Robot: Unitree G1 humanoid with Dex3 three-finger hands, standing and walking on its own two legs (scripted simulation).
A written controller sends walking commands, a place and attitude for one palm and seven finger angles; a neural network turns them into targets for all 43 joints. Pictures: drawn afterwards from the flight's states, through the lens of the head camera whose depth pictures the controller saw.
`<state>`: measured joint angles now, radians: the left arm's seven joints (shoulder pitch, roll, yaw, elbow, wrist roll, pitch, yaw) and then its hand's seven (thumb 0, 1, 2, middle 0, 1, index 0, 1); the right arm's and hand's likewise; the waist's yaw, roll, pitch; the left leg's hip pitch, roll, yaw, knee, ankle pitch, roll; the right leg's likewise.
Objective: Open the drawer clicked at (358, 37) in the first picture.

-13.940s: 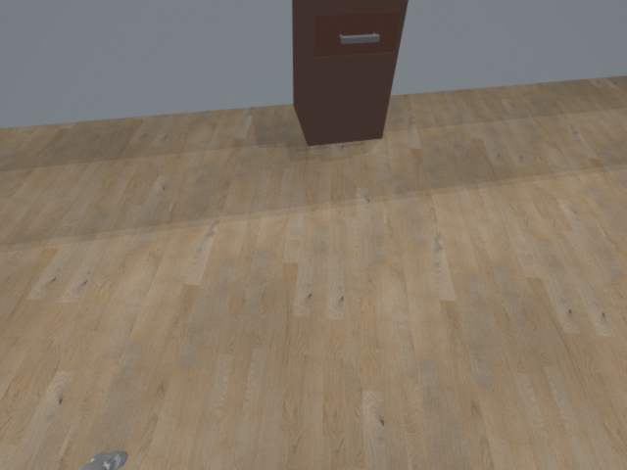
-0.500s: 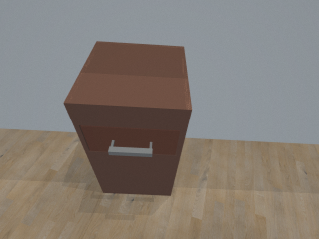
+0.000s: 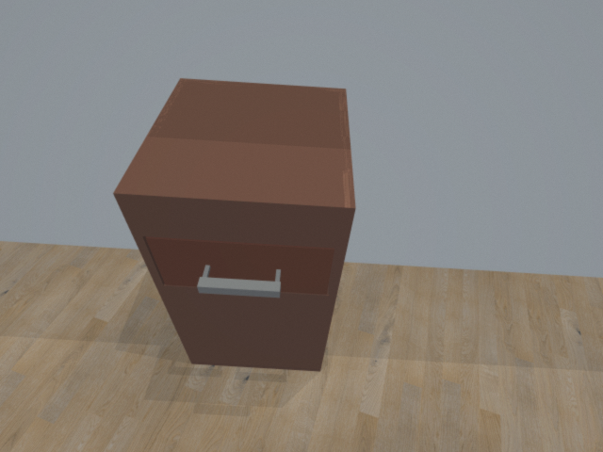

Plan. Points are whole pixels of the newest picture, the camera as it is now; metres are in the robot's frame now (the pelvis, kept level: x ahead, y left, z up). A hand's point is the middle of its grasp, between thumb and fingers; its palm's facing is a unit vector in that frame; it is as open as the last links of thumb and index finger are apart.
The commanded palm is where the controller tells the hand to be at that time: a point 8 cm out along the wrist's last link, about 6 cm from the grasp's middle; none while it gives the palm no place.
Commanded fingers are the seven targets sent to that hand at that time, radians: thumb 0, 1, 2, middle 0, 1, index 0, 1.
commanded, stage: look again from close up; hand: left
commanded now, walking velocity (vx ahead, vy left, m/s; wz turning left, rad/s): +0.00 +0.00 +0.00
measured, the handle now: (241, 279) +0.49 +0.16 -0.20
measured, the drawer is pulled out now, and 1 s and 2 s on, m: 0.00 0.00 0.00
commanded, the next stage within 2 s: raise the hand with hooked fingers in 0.60 s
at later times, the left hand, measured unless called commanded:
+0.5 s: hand out of the picture -0.02 +0.15 -0.18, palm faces +0.02 -0.98 -0.21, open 7.4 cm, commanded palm none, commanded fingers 0.00 0.90 0.90 -0.20 -0.30 -0.20 -0.30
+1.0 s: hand (199, 386) +0.21 +0.15 -0.03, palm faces -0.01 -0.42 -0.91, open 7.9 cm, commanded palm +0.12 +0.18 -0.03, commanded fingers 0.00 0.53 0.74 -0.23 -0.54 -0.23 -0.54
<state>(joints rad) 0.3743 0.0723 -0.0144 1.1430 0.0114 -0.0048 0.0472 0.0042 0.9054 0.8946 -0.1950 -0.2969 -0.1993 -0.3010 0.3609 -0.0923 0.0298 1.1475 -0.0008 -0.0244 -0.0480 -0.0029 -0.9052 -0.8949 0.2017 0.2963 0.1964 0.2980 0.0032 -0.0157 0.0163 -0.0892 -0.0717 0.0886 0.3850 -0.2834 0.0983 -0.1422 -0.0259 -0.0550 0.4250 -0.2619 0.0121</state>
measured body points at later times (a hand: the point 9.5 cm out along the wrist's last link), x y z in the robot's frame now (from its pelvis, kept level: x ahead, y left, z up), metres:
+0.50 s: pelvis -0.01 -0.01 +0.00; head -0.02 -0.03 +0.45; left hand -0.02 +0.20 -0.16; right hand -0.02 -0.23 -0.17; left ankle -0.04 +0.05 -0.74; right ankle -0.02 -0.13 -0.74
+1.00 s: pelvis -0.02 -0.04 -0.02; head -0.01 -0.08 +0.43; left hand +0.20 +0.17 +0.02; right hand +0.16 -0.30 -0.11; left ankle -0.04 +0.05 -0.74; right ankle -0.02 -0.13 -0.74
